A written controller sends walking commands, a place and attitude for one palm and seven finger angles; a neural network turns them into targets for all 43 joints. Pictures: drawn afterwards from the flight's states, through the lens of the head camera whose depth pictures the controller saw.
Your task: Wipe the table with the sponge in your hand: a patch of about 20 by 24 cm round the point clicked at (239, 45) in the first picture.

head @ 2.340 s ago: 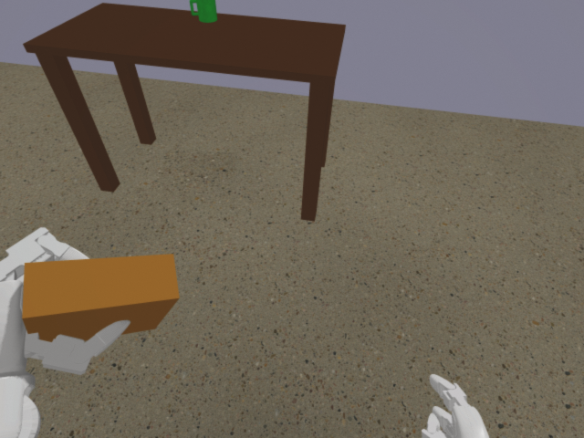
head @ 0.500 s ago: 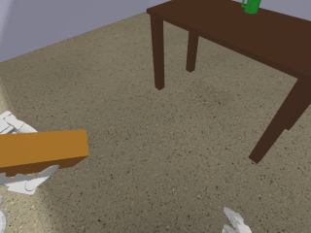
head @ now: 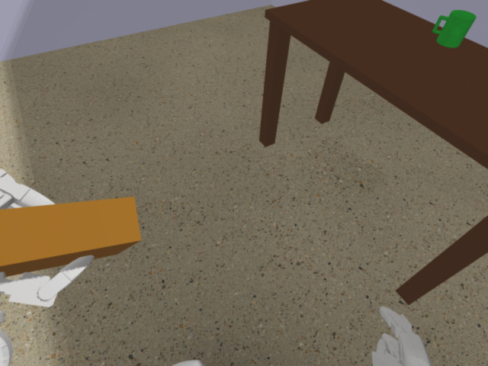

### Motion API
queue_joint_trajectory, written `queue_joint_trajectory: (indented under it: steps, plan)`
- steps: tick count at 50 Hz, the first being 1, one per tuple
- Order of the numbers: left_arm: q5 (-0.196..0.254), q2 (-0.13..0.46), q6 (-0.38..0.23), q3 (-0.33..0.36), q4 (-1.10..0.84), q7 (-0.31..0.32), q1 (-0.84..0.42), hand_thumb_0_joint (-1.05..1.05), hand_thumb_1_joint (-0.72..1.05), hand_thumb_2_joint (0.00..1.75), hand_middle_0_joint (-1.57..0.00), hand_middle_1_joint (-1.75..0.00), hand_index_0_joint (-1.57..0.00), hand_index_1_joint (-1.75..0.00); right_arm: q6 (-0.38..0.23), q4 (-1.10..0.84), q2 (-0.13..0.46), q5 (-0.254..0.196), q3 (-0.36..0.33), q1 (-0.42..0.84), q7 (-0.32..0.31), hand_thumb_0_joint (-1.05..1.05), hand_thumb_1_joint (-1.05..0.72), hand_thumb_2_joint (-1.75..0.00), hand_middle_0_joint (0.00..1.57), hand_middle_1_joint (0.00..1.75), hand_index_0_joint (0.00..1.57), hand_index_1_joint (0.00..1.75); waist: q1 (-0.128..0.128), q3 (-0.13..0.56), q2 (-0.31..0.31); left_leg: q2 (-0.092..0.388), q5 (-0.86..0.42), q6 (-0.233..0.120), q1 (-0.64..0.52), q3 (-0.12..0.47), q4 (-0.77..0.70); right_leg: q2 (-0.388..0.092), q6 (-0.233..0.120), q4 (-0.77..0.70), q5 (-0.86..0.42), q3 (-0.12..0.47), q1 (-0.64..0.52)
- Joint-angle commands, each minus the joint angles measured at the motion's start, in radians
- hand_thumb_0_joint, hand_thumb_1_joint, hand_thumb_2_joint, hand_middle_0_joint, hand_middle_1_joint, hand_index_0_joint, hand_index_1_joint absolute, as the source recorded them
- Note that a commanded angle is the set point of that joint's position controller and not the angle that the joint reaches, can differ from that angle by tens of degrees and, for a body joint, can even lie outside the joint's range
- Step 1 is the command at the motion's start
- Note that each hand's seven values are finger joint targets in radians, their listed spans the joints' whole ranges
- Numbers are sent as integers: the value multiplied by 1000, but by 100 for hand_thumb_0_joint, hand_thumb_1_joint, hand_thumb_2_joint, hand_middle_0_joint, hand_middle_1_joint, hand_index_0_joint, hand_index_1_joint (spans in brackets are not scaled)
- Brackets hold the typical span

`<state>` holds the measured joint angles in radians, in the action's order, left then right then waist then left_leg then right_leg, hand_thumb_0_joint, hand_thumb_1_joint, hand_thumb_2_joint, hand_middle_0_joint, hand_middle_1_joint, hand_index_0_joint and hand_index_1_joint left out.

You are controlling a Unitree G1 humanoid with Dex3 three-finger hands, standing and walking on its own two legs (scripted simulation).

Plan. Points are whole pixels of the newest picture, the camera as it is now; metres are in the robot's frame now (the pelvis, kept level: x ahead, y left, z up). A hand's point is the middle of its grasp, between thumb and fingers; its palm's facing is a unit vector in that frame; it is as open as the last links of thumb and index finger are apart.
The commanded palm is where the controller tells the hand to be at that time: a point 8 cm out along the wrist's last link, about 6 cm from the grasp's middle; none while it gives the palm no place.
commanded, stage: walk to a spot facing it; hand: left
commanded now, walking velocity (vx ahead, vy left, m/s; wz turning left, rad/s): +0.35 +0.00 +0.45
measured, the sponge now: (86, 235) +0.22 +0.21 +0.17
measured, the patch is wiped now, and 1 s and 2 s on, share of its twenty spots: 0.00 0.00 0.00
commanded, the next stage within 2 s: none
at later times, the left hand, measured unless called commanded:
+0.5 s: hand (94, 194) +0.27 +0.22 +0.18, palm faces +0.63 -0.68 -0.37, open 9.2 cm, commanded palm +0.20 +0.25 +0.20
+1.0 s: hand (68, 137) +0.35 +0.28 +0.20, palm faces +0.71 -0.57 -0.41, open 9.2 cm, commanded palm +0.26 +0.29 +0.20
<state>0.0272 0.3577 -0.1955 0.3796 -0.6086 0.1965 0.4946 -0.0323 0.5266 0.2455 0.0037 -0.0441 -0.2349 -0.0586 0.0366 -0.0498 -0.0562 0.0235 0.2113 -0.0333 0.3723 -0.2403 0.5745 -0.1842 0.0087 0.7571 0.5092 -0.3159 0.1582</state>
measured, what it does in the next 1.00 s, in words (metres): walks ahead, turning left: right foot, then left foot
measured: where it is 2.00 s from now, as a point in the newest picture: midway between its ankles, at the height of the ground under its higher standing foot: (239, 298)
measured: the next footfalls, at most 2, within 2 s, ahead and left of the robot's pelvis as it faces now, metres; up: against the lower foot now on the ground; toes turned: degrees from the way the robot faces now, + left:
right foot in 0.40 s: +0.19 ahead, -0.16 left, +0.00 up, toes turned +1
left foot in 0.82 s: +0.28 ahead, +0.11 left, +0.00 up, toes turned +32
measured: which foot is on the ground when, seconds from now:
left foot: down 0.00-0.40, up 0.42-0.80, down 0.82-1.00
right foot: up 0.00-0.38, down 0.40-0.82, up 0.84-1.00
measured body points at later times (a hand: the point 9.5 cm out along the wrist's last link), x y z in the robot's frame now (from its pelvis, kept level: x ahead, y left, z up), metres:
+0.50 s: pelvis +0.12 -0.06 +0.01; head +0.14 -0.08 +0.46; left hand +0.24 +0.25 +0.20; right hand +0.33 -0.25 -0.10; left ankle +0.06 +0.06 -0.65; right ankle +0.15 -0.16 -0.72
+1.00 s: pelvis +0.24 -0.03 +0.01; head +0.26 -0.01 +0.45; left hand +0.30 +0.30 +0.22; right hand +0.48 -0.14 -0.08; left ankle +0.25 +0.09 -0.72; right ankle +0.29 -0.15 -0.63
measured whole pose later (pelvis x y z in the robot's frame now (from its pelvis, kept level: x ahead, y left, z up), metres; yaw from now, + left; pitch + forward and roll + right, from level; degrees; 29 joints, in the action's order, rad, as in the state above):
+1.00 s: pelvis +0.24 -0.03 +0.01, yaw +26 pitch -2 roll +0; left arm 0.02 0.41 -0.18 0.39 -0.56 0.15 0.40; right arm -0.07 0.59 0.11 -0.01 0.02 -0.17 -0.03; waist -0.01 -0.09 -0.04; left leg 0.03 0.23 -0.04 0.35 -0.11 0.61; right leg -0.12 0.05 1.25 0.44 -0.07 0.55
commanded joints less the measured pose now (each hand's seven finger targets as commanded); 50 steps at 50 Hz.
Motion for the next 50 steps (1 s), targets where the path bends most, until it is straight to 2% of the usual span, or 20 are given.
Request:
queue_joint_trajectory:
  steps: [1, 2, 8, 18, 19, 20, 21, 22, 23, 24, 26, 29, 36, 39, 40, 41, 42, 43, 44, 50]
  plan:
    - [-26, 267, -96, 106, -273, 12, -241, 0, 10, 130, -120, -160, -120, -160, -79, -139, 64, -4, 4, 83, 10, 0, -90, -90, 20, 30, 20, 30, -59, 228, 326, 440, -423, -296, -497, 854, -213, 110, 14, 710, 136, 292, 529]
    - [-25, 263, -84, 111, -196, -13, -250, 0, 10, 130, -120, -160, -120, -160, -76, -112, 77, -9, -4, 106, 17, 0, -90, -90, 20, 30, 20, 30, -54, 185, 223, 406, -297, -261, -400, 760, -230, 55, 15, 684, 75, 328, 547]
    - [17, 206, -95, 174, -291, -31, 7, 0, 10, 130, -120, -160, -120, -160, -103, -83, 48, -22, -13, 105, 26, 0, -90, -90, 20, 30, 20, 30, -20, 172, 302, 234, -16, -149, -132, 396, -298, 42, 51, 394, -162, 242, 408]
    - [-9, 96, -51, 26, -29, -48, -174, 0, 10, 130, -120, -160, -120, -160, -113, -37, 58, -17, -2, 88, -23, 0, -90, -90, 20, 30, 20, 30, -18, 125, 206, 174, 131, -99, -103, 295, -136, 155, 67, -248, -151, 101, 65]
    - [-17, 107, -42, 15, -23, -44, -203, 0, 10, 130, -120, -160, -120, -160, -109, -37, 41, -18, 10, 95, -24, 0, -90, -90, 20, 30, 20, 30, -18, 137, 133, 137, 148, -77, -23, 280, 6, 103, 44, -348, -157, 172, -49]
    - [-26, 133, -31, 20, -17, -41, -219, 0, 10, 130, -120, -160, -120, -160, -102, -36, 15, -21, 16, 88, -22, 0, -90, -90, 20, 30, 20, 30, -13, 157, -87, 54, 231, -38, 144, 192, 278, -88, -25, -453, -95, 408, -176]
    - [-23, 204, -19, 52, -45, -32, -251, 0, 10, 130, -120, -160, -120, -160, -107, -55, 26, -18, 15, 140, -24, 0, -90, -90, 20, 30, 20, 30, 9, 131, -294, -37, 402, 11, 371, 180, 590, -318, -139, -512, -182, 759, -240]
    - [-10, 220, -27, 57, -105, -23, -305, 0, 10, 130, -120, -160, -120, -160, -115, -49, 56, -4, 18, 177, -27, 0, -90, -90, 20, 30, 20, 30, 6, 95, -158, 7, 344, 33, 423, 275, 726, -379, -170, -523, -274, 746, -207]
    - [-16, 216, -40, 51, -145, -22, -363, 0, 10, 130, -120, -160, -120, -160, -119, -34, 62, 0, 4, 167, -23, 0, -90, -90, 20, 30, 20, 30, -25, 100, -103, 43, 261, 39, 385, 305, 741, -340, -145, -517, -205, 678, -150]
    - [-16, 234, -50, 74, -136, -29, -282, 0, 10, 130, -120, -160, -120, -160, -113, -35, 70, -2, 0, 163, -19, 0, -90, -90, 20, 30, 20, 30, -16, 49, -76, 60, 219, 51, 374, 283, 781, -311, -159, -520, -227, 654, -88]
    - [-16, 242, -70, 109, -182, -29, -186, 0, 10, 130, -120, -160, -120, -160, -85, -31, 65, -3, 2, 171, -12, 0, -90, -90, 20, 30, 20, 30, -18, 1, -9, 85, 176, 64, 369, 259, 751, -261, -145, -492, -399, 437, -55]
    - [-6, 227, -75, 142, -164, -25, -86, 0, 10, 130, -120, -160, -120, -160, -57, -60, 41, -1, 3, 156, -5, 0, -90, -90, 20, 30, 20, 30, -27, 65, -25, 90, 132, 70, 293, 177, 522, -195, -114, -441, -593, 219, -127]
    - [19, 176, -60, 158, -132, 7, 29, 0, 10, 130, -120, -160, -120, -160, -43, -127, 28, -7, -15, 95, 0, 0, -90, -90, 20, 30, 20, 30, 8, 127, -138, 25, 112, 46, 137, -14, 102, -178, -112, -314, -862, 138, -191]
    - [18, 165, -58, 113, -163, 13, -43, 0, 10, 130, -120, -160, -120, -160, -43, -125, 40, -9, -29, 48, -13, 0, -90, -90, 20, 30, 20, 30, -67, 251, -59, -57, -34, 17, -219, -56, -91, -120, -36, 72, -869, 38, -64]
    - [11, 170, -76, 106, -198, 13, -83, 0, 10, 130, -120, -160, -120, -160, -46, -128, 61, -8, -36, 58, -16, 0, -90, -90, 20, 30, 20, 30, -82, 296, 108, 31, -111, -39, -432, 110, -109, -67, 4, 308, -618, 41, 124]
    - [17, 168, -91, 108, -226, 10, -76, 0, 10, 130, -120, -160, -120, -160, -55, -134, 80, -4, -36, 83, -13, 0, -90, -90, 20, 30, 20, 30, -59, 305, 383, 329, -446, -206, -569, 583, -137, 87, 50, 563, 38, 115, 403]
    - [-3, 223, -94, 123, -229, 10, -126, 0, 10, 130, -120, -160, -120, -160, -69, -136, 71, -7, -14, 75, 3, 0, -90, -90, 20, 30, 20, 30, -60, 282, 338, 448, -564, -300, -563, 829, -179, 120, 31, 692, 171, 253, 523]
    - [-12, 243, -91, 110, -157, -11, -187, 0, 10, 130, -120, -160, -120, -160, -78, -122, 87, -13, -16, 93, 14, 0, -90, -90, 20, 30, 20, 30, -67, 195, 189, 435, -463, -281, -462, 829, -213, 90, 21, 709, 114, 311, 567]
    - [-10, 243, -79, 129, -137, -27, -173, 0, 10, 130, -120, -160, -120, -160, -72, -96, 95, -17, -26, 117, 9, 0, -90, -90, 20, 30, 20, 30, -51, 168, 175, 407, -319, -267, -377, 715, -217, 35, 37, 678, 56, 330, 568]
    - [17, 200, -104, 149, -315, -32, -30, 0, 10, 130, -120, -160, -120, -160, -120, -70, 44, -19, -6, 122, 19, 0, -90, -90, 20, 30, 20, 30, -17, 158, 341, 231, 103, -156, -46, 367, -326, 37, 51, 303, -159, 231, 309]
